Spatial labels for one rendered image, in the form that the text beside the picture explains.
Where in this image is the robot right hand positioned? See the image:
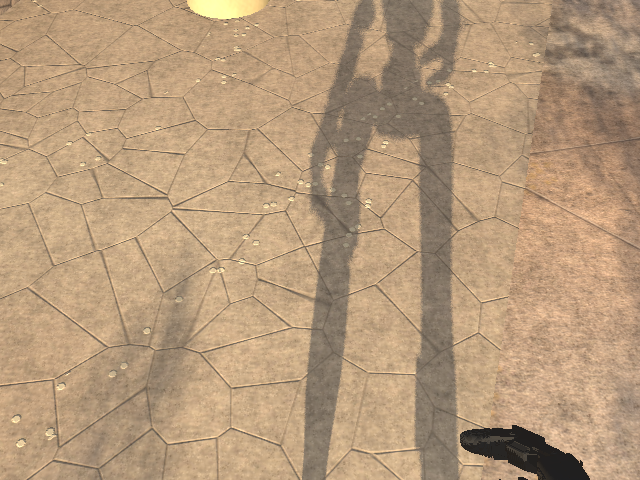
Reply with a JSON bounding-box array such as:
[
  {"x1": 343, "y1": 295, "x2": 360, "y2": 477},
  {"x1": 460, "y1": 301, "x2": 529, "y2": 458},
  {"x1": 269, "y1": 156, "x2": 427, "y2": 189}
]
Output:
[{"x1": 460, "y1": 425, "x2": 590, "y2": 480}]

